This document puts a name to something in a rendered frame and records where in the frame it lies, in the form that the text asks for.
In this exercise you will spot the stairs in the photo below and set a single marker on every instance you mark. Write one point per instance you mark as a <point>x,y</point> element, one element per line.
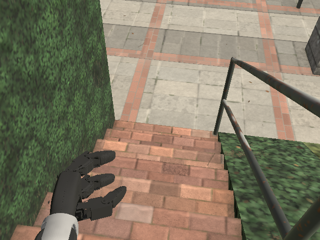
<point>176,187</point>

